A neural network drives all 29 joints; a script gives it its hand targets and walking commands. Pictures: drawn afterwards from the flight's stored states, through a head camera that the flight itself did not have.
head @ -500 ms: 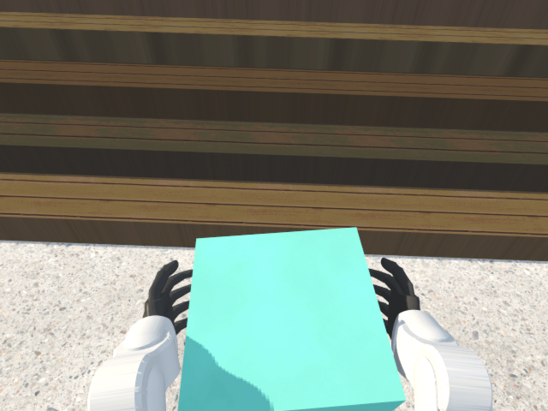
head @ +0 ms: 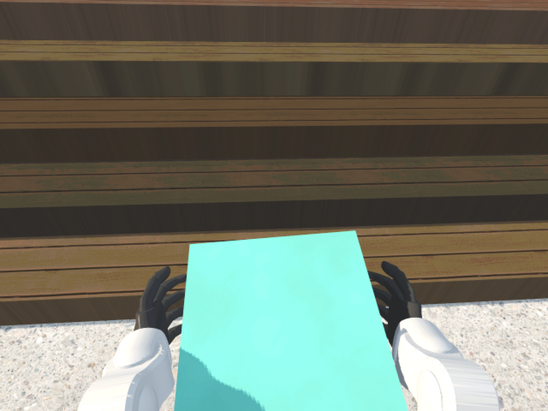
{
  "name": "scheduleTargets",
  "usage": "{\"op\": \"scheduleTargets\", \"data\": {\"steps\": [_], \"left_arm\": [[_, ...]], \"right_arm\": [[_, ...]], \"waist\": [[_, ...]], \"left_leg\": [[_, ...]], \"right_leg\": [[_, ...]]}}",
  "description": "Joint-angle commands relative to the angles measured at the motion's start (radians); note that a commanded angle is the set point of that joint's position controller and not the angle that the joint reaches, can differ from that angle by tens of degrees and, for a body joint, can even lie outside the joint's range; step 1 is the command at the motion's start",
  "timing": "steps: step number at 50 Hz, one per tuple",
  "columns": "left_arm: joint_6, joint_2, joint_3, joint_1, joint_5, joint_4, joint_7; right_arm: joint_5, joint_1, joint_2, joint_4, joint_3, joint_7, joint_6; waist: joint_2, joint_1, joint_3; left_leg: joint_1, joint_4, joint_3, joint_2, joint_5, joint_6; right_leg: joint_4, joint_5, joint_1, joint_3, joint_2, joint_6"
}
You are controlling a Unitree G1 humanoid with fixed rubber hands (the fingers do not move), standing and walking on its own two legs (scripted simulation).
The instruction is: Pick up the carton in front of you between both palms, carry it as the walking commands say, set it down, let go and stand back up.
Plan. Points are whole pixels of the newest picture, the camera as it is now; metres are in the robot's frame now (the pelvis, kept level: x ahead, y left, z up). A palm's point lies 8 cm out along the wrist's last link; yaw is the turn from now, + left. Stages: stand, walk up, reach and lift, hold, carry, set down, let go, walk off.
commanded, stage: carry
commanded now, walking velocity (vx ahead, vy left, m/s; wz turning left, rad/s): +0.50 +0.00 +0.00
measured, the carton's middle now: (281, 350) +0.22 +0.00 +0.02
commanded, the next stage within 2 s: none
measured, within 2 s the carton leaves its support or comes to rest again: neither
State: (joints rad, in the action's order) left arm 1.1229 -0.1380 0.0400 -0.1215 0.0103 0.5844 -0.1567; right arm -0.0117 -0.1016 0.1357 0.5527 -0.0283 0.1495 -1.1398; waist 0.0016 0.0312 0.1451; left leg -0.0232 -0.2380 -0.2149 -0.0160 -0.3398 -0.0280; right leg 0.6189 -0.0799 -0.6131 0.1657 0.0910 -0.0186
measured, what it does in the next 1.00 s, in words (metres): walks ahead: right foot, then left foot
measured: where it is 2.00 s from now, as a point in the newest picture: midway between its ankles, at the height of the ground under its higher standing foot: (262, 188)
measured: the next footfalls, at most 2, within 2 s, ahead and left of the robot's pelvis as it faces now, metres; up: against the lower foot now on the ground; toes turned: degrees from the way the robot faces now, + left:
right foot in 0.10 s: +0.26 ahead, -0.11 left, +0.00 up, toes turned -9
left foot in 0.58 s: +0.53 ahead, +0.09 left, +0.00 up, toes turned +8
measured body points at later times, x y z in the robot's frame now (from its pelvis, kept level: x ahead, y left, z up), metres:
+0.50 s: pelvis +0.32 -0.01 +0.00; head +0.32 -0.02 +0.45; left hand +0.63 +0.16 +0.13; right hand +0.65 -0.16 +0.13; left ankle +0.45 +0.12 -0.71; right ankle +0.22 -0.10 -0.74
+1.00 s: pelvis +0.64 +0.01 -0.01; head +0.70 +0.03 +0.44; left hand +1.00 +0.17 +0.10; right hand +0.99 -0.14 +0.11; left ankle +0.49 +0.09 -0.74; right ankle +0.75 -0.10 -0.47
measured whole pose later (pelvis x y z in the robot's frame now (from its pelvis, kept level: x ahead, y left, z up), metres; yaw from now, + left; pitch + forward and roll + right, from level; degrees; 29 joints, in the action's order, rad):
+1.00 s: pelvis +0.64 +0.01 -0.01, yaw +3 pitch +6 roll -2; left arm 1.02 -0.14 0.29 0.48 0.00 0.29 -0.23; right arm -0.05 0.46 0.15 0.28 -0.24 0.22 -1.02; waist 0.00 0.09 -0.04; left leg 0.08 -0.40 -0.08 -0.03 -0.38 -0.05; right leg 1.93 -0.62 -1.29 0.08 0.05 -0.12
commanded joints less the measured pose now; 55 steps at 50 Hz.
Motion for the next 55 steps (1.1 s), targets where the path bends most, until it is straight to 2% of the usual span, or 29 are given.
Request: {"op": "scheduleTargets", "data": {"steps": [1, 4, 5, 6, 7, 8, 10, 11, 13, 17, 25, 27, 28, 29, 30, 31, 32, 34, 41, 42, 46, 47, 49, 50, 51, 52, 53, 54, 55], "left_arm": [[0.000, -0.577, -0.549, 0.354, -0.167, 0.117, 0.001], [0.012, -0.526, -0.533, 0.359, -0.201, 0.145, -0.010], [0.018, -0.497, -0.519, 0.365, -0.202, 0.150, -0.015], [0.025, -0.469, -0.507, 0.377, -0.202, 0.152, -0.022], [0.030, -0.450, -0.497, 0.415, -0.213, 0.141, -0.025], [0.038, -0.462, -0.495, 0.422, -0.227, 0.148, -0.024], [0.035, -0.492, -0.506, 0.510, -0.246, 0.145, -0.018], [0.031, -0.505, -0.510, 0.569, -0.250, 0.127, -0.016], [0.026, -0.504, -0.501, 0.652, -0.260, 0.078, -0.014], [0.023, -0.463, -0.446, 0.780, -0.236, -0.067, -0.030], [-0.004, -0.519, -0.339, 0.993, -0.149, -0.324, -0.064], [-0.019, -0.555, -0.331, 1.071, -0.146, -0.361, -0.068], [-0.025, -0.564, -0.328, 1.100, -0.143, -0.380, -0.070], [-0.032, -0.565, -0.322, 1.145, -0.137, -0.393, -0.074], [-0.033, -0.584, -0.311, 1.144, -0.133, -0.423, -0.078], [-0.043, -0.590, -0.302, 1.150, -0.133, -0.437, -0.077], [-0.053, -0.619, -0.300, 1.195, -0.133, -0.434, -0.077], [-0.075, -0.677, -0.294, 1.263, -0.144, -0.416, -0.071], [-0.131, -0.635, -0.311, 1.162, -0.128, -0.352, -0.076], [-0.129, -0.630, -0.317, 1.152, -0.124, -0.336, -0.074], [-0.112, -0.592, -0.341, 1.145, -0.142, -0.278, -0.067], [-0.105, -0.582, -0.342, 1.137, -0.142, -0.271, -0.067], [-0.093, -0.552, -0.326, 1.100, -0.124, -0.291, -0.073], [-0.087, -0.538, -0.316, 1.075, -0.113, -0.300, -0.074], [-0.083, -0.526, -0.305, 1.060, -0.108, -0.326, -0.082], [-0.078, -0.552, -0.326, 1.061, -0.113, -0.325, -0.081], [-0.079, -0.590, -0.352, 1.085, -0.147, -0.303, -0.074], [-0.083, -0.633, -0.389, 1.111, -0.172, -0.293, -0.064], [-0.090, -0.679, -0.436, 1.114, -0.188, -0.303, -0.051]], "right_arm": [[-0.179, 0.353, 0.557, 0.161, 0.526, -0.014, 0.023], [-0.182, 0.386, 0.505, 0.218, 0.514, 0.011, 0.010], [-0.180, 0.394, 0.470, 0.226, 0.506, 0.021, 0.004], [-0.182, 0.429, 0.439, 0.244, 0.506, 0.030, -0.006], [-0.191, 0.449, 0.442, 0.251, 0.510, 0.035, -0.018], [-0.195, 0.465, 0.444, 0.232, 0.505, 0.041, -0.022], [-0.181, 0.505, 0.478, 0.197, 0.473, 0.046, -0.019], [-0.169, 0.531, 0.482, 0.165, 0.458, 0.049, -0.016], [-0.148, 0.595, 0.488, 0.102, 0.443, 0.056, -0.010], [-0.122, 0.755, 0.465, -0.037, 0.397, 0.077, -0.002], [-0.124, 1.032, 0.522, -0.257, 0.332, 0.084, 0.023], [-0.122, 1.094, 0.538, -0.309, 0.306, 0.083, 0.041], [-0.122, 1.105, 0.535, -0.344, 0.288, 0.084, 0.050], [-0.116, 1.120, 0.541, -0.367, 0.273, 0.085, 0.058], [-0.109, 1.139, 0.521, -0.399, 0.257, 0.089, 0.063], [-0.120, 1.161, 0.543, -0.401, 0.270, 0.089, 0.073], [-0.145, 1.203, 0.588, -0.381, 0.287, 0.079, 0.083], [-0.188, 1.291, 0.676, -0.328, 0.332, 0.057, 0.110], [-0.231, 1.227, 0.664, -0.193, 0.393, 0.049, 0.161], [-0.230, 1.209, 0.650, -0.192, 0.391, 0.049, 0.159], [-0.233, 1.163, 0.609, -0.170, 0.414, 0.046, 0.143], [-0.237, 1.158, 0.606, -0.165, 0.422, 0.044, 0.138], [-0.242, 1.152, 0.600, -0.167, 0.417, 0.041, 0.127], [-0.237, 1.127, 0.591, -0.176, 0.405, 0.041, 0.124], [-0.237, 1.142, 0.594, -0.177, 0.411, 0.041, 0.118], [-0.236, 1.141, 0.595, -0.181, 0.403, 0.041, 0.116], [-0.225, 1.152, 0.586, -0.166, 0.380, 0.038, 0.119], [-0.205, 1.179, 0.588, -0.146, 0.368, 0.036, 0.122], [-0.154, 1.158, 0.585, -0.162, 0.344, 0.035, 0.128]], "waist": [[-0.161, -0.011, -0.039], [-0.143, -0.039, 0.073], [-0.083, -0.063, 0.148], [0.066, -0.087, 0.226], [0.345, -0.090, 0.250], [0.256, -0.084, 0.216], [0.039, -0.071, 0.192], [0.003, -0.062, 0.178], [0.060, -0.057, 0.181], [0.104, -0.063, 0.116], [0.147, -0.080, 0.083], [0.154, -0.020, 0.160], [0.087, 0.025, 0.221], [-0.002, 0.063, 0.283], [-0.212, 0.037, 0.348], [-0.327, 0.056, 0.397], [-0.279, 0.049, 0.387], [-0.106, 0.042, 0.345], [-0.097, 0.056, 0.391], [-0.145, 0.080, 0.390], [-0.122, 0.121, 0.258], [-0.087, 0.113, 0.199], [-0.040, 0.053, 0.090], [-0.008, 0.009, 0.111], [-0.037, -0.047, 0.152], [-0.205, -0.114, 0.289], [-0.307, -0.242, 0.410], [-0.225, -0.315, 0.503], [-0.027, -0.279, 0.457]], "left_leg": [[-0.028, 0.025, 0.077, -0.220, 0.554, -0.084], [0.006, -0.283, -0.023, -0.177, 0.807, -0.040], [0.121, -0.485, -0.028, -0.141, 0.705, -0.019], [0.318, -0.762, -0.009, -0.081, 0.470, 0.006], [0.618, -1.030, 0.077, 0.075, -0.046, 0.028], [0.705, -1.176, 0.198, 0.018, -0.123, -0.010], [0.704, -1.139, 0.228, -0.074, -0.036, -0.041], [0.676, -1.049, 0.234, -0.098, 0.018, -0.044], [0.627, -0.954, 0.201, -0.090, 0.061, -0.039], [0.687, -0.709, 0.151, -0.090, 0.139, -0.010], [0.616, -0.362, 0.069, -0.022, 0.285, -0.025], [0.427, -0.354, 0.010, 0.034, 0.271, -0.046], [0.255, -0.289, -0.037, 0.084, 0.257, -0.037], [0.044, -0.272, 0.051, 0.021, 0.270, -0.034], [-0.144, -0.241, 0.518, -0.271, 0.396, -0.138], [-0.241, -0.139, 0.751, -0.349, 0.327, -0.240], [-0.231, -0.144, 0.717, -0.340, 0.275, -0.250], [-0.148, -0.190, 0.581, -0.294, 0.403, -0.227], [-0.304, -0.293, 0.435, -0.259, 0.693, -0.208], [-0.346, -0.285, 0.465, -0.270, 0.675, -0.242], [-0.502, -0.200, 0.561, -0.360, 0.638, -0.274], [-0.482, -0.167, 0.530, -0.348, 0.580, -0.247], [-0.247, -0.038, 0.362, -0.245, 0.455, -0.165], [-0.021, 0.079, 0.246, -0.198, 0.582, -0.162], [0.219, 0.045, 0.087, -0.121, 1.192, -0.151], [0.289, -0.099, 0.078, -0.126, 1.662, -0.159], [0.236, -0.340, 0.088, -0.165, 1.868, -0.142], [0.180, -0.693, 0.070, -0.132, 1.782, -0.093], [0.315, -1.080, 0.100, 0.027, 0.761, -0.034]], "right_leg": [[-0.063, 0.048, 0.029, 0.056, -0.033, -0.030], [-0.116, -0.041, 0.342, 0.143, -0.135, -0.044], [-0.118, -0.099, 0.550, 0.104, -0.113, -0.041], [-0.218, -0.372, 0.703, -0.274, 0.105, -0.111], [-0.376, -0.381, 0.865, -0.728, 0.306, -0.247], [-0.385, -0.231, 0.830, -0.687, 0.317, -0.257], [-0.336, -0.041, 0.681, -0.480, 0.270, -0.200], [-0.346, -0.029, 0.612, -0.412, 0.244, -0.163], [-0.376, -0.096, 0.528, -0.307, 0.212, -0.134], [-0.444, -0.156, 0.500, -0.203, 0.185, -0.160], [-0.307, 0.208, 0.606, -0.066, 0.123, -0.122], [-0.113, 0.391, 0.580, -0.009, 0.104, -0.098], [0.067, 0.425, 0.539, 0.057, 0.048, -0.061], [0.274, 0.245, 0.401, 0.042, 0.021, -0.032], [0.532, -0.165, 0.142, 0.008, -0.068, 0.006], [0.734, -0.420, -0.052, -0.088, -0.152, 0.009], [0.821, -0.404, -0.133, -0.163, -0.098, -0.020], [0.823, -0.325, -0.189, -0.178, -0.044, -0.042], [0.982, -0.298, -0.521, -0.118, -0.039, -0.047], [1.098, -0.337, -0.609, -0.094, -0.058, -0.056], [1.565, -0.609, -1.057, -0.154, -0.032, -0.092], [1.565, -0.635, -1.103, -0.160, -0.027, -0.096], [1.242, -0.592, -0.892, -0.079, 0.001, -0.109], [0.999, -0.464, -0.561, -0.009, 0.011, -0.120], [0.752, -0.332, -0.147, 0.092, -0.062, -0.125], [0.679, -0.196, 0.189, 0.145, -0.155, -0.129], [0.582, -0.156, 0.364, 0.139, -0.198, -0.111], [0.309, -0.063, 0.507, 0.066, -0.254, -0.095], [0.002, 0.172, 0.590, -0.208, -0.151, -0.177]]}}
